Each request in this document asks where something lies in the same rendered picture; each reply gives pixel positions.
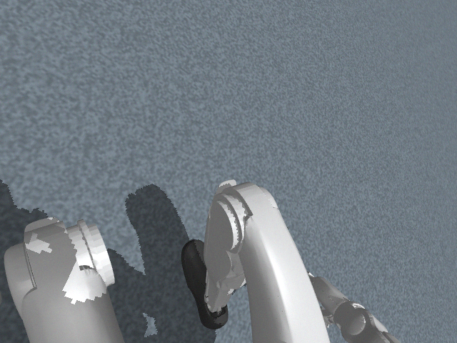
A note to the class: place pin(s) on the right robot arm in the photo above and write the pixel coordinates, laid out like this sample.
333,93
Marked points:
358,325

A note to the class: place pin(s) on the right robot foot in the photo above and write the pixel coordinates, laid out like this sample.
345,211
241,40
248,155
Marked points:
192,259

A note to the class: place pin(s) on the right robot hand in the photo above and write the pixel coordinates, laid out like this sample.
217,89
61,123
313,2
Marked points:
329,297

